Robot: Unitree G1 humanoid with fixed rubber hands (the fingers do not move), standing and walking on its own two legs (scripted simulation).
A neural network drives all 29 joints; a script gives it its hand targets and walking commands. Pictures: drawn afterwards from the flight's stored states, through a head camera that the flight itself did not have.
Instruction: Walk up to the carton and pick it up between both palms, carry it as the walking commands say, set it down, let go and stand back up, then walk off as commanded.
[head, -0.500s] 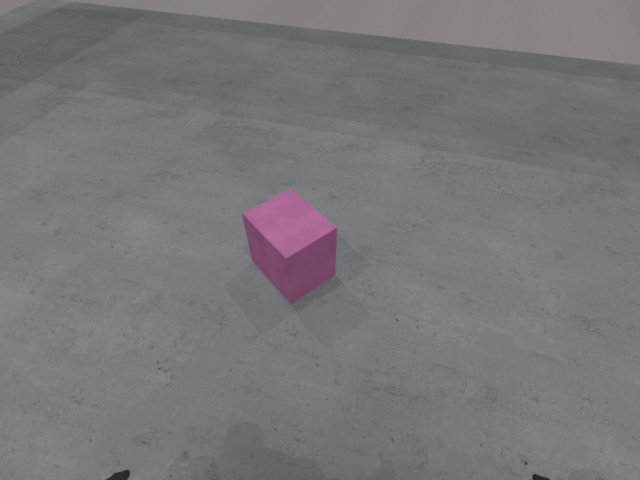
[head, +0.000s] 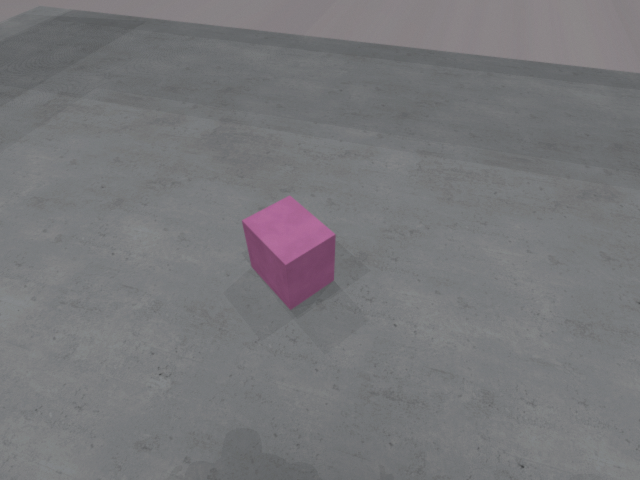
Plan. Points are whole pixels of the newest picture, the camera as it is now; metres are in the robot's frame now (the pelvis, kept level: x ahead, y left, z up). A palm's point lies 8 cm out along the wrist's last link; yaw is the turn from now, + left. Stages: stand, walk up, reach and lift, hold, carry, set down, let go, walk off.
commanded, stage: stand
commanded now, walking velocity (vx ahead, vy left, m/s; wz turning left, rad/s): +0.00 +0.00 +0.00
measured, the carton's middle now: (290, 251) +1.02 +0.14 -0.64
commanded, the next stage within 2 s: walk up in 1.34 s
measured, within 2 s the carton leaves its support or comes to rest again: neither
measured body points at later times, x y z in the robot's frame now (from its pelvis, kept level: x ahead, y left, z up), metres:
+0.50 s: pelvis +0.00 +0.00 +0.00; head +0.01 +0.00 +0.45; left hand +0.09 +0.31 -0.12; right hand +0.10 -0.30 -0.13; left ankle +0.00 +0.12 -0.74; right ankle +0.00 -0.12 -0.74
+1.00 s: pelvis +0.01 +0.00 +0.00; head +0.02 +0.00 +0.45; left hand +0.10 +0.31 -0.12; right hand +0.10 -0.30 -0.13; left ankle +0.00 +0.12 -0.74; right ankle +0.00 -0.12 -0.74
